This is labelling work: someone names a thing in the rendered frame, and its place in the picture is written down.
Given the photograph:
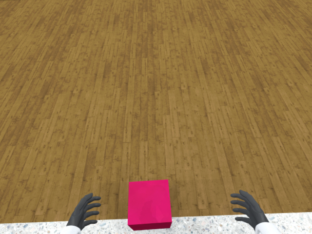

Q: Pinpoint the left robot hand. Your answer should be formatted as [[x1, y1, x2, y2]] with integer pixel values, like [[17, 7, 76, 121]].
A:
[[66, 193, 101, 230]]

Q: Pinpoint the robot right forearm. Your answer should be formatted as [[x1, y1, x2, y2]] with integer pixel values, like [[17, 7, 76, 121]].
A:
[[255, 222, 282, 234]]

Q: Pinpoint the carton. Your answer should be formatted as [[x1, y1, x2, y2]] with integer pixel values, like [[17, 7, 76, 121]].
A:
[[128, 179, 172, 231]]

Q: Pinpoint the right robot hand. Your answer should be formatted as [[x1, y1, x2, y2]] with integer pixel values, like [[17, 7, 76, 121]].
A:
[[231, 190, 269, 231]]

